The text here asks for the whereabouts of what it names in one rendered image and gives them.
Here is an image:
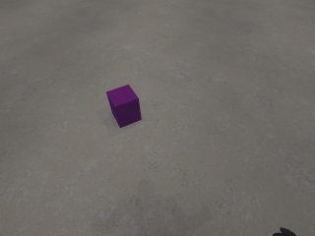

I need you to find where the carton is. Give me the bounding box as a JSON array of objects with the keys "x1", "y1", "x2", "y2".
[{"x1": 106, "y1": 85, "x2": 142, "y2": 128}]

